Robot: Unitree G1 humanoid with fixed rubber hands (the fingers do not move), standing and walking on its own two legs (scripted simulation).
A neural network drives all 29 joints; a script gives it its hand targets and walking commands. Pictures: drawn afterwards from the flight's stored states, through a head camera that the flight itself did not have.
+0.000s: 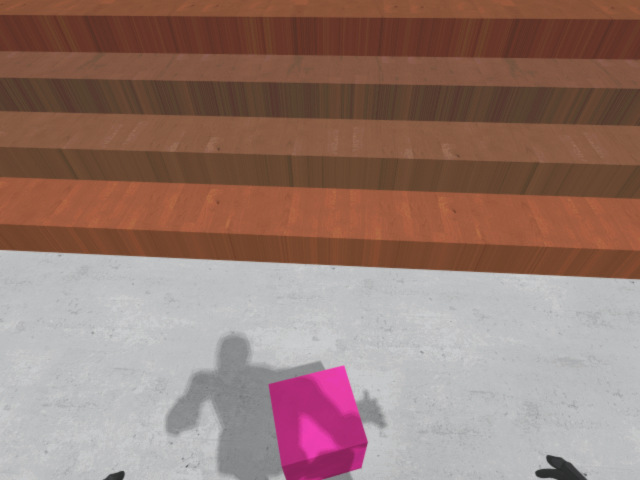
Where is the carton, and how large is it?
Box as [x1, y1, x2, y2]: [268, 365, 367, 479]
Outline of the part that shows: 343,365 268,384 281,465 286,479 322,479 361,467 367,441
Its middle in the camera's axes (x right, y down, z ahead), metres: -0.01 +0.52 +1.06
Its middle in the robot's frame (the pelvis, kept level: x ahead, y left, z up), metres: +0.40 +0.03 -0.65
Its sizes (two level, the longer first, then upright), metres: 0.210 0.200 0.250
